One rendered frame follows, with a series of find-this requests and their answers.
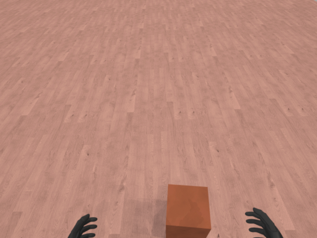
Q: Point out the carton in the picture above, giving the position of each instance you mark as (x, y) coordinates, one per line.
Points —
(188, 212)

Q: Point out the left robot hand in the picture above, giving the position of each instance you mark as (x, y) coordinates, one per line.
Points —
(79, 228)

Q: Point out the right robot hand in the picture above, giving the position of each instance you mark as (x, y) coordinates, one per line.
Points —
(269, 229)

